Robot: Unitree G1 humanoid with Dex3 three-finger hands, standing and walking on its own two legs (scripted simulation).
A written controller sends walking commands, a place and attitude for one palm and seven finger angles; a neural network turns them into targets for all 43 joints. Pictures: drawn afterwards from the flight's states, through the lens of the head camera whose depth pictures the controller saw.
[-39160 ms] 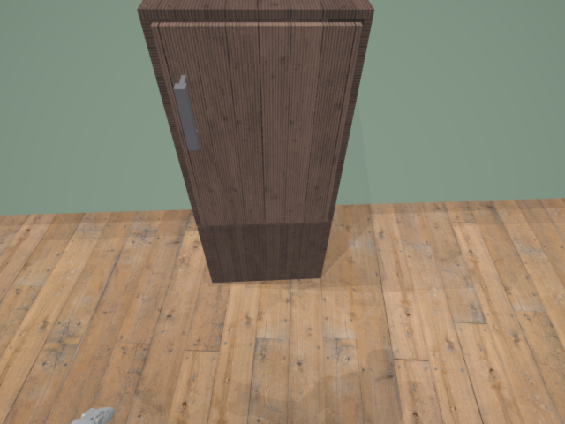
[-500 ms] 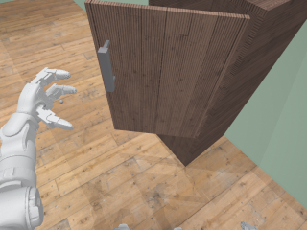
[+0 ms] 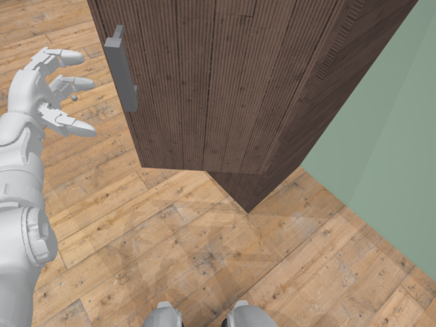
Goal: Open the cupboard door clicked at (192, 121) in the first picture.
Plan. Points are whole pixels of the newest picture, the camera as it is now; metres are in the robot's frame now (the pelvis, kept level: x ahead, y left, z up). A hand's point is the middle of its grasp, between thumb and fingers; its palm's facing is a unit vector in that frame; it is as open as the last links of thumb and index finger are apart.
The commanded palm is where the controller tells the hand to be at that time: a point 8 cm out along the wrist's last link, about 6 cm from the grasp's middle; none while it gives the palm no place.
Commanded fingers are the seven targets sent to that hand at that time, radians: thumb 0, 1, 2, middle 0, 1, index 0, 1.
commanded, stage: move the hooked fingers beside the handle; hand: left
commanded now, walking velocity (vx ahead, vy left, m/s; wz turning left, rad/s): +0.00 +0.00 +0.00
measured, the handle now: (125, 71) +0.56 +0.14 +0.10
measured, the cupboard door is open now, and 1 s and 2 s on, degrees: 46 46 46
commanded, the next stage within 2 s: slide the fingers in behind the handle in 0.98 s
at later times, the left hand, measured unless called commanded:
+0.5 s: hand (81, 87) +0.52 +0.21 +0.10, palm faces -0.08 -1.00 +0.01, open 13.9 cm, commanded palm +0.50 +0.26 +0.10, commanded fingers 0.00 -0.50 0.30 -0.30 -1.20 -0.30 -1.20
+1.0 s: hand (88, 90) +0.51 +0.20 +0.10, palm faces -0.08 -1.00 +0.00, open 13.9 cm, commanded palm +0.50 +0.25 +0.10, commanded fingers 0.00 -0.50 0.30 -0.30 -1.20 -0.30 -1.20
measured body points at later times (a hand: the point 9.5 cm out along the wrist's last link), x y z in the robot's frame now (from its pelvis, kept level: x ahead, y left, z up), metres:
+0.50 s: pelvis +0.02 +0.01 +0.00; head +0.13 +0.03 +0.43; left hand +0.52 +0.27 +0.10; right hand -0.02 -0.25 -0.10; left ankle +0.02 +0.09 -0.69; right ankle +0.00 -0.12 -0.69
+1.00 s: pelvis +0.00 +0.00 -0.01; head +0.12 +0.03 +0.43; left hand +0.51 +0.25 +0.10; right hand +0.02 -0.27 -0.11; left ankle +0.02 +0.09 -0.69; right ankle +0.00 -0.12 -0.69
